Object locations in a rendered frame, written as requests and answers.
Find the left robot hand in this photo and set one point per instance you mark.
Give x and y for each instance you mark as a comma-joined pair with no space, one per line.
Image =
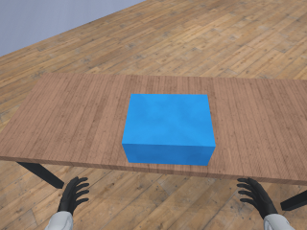
68,201

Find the right robot hand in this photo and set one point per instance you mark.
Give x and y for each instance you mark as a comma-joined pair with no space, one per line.
260,199

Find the right robot forearm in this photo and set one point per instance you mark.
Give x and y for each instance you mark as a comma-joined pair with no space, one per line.
276,222

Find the carton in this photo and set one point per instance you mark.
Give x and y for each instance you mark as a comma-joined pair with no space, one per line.
174,129

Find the table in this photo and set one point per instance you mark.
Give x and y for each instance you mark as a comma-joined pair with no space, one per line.
78,120

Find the left robot forearm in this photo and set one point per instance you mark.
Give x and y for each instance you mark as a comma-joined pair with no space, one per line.
62,220

